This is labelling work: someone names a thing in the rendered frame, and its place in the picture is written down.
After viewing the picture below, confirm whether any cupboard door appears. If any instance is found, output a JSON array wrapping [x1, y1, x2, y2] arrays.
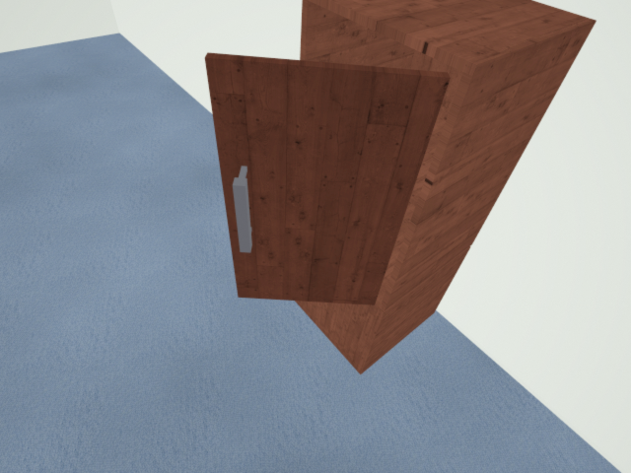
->
[[205, 52, 450, 305]]

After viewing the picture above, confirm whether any handle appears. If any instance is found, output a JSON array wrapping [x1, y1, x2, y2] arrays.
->
[[233, 166, 252, 253]]

